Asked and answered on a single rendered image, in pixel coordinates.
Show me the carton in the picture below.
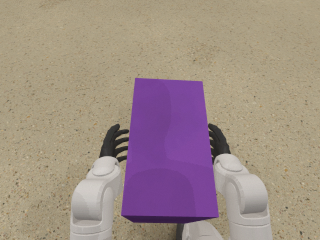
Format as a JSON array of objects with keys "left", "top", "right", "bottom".
[{"left": 121, "top": 78, "right": 219, "bottom": 224}]

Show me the robot right forearm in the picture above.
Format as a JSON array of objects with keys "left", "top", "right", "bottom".
[{"left": 213, "top": 153, "right": 273, "bottom": 240}]

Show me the robot left forearm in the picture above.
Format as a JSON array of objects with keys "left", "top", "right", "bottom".
[{"left": 69, "top": 156, "right": 123, "bottom": 240}]

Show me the robot left hand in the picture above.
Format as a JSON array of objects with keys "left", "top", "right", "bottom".
[{"left": 99, "top": 123, "right": 129, "bottom": 163}]

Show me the right robot thigh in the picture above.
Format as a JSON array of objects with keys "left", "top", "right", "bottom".
[{"left": 183, "top": 220, "right": 224, "bottom": 240}]

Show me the robot right hand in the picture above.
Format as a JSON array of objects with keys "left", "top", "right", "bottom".
[{"left": 208, "top": 123, "right": 231, "bottom": 165}]

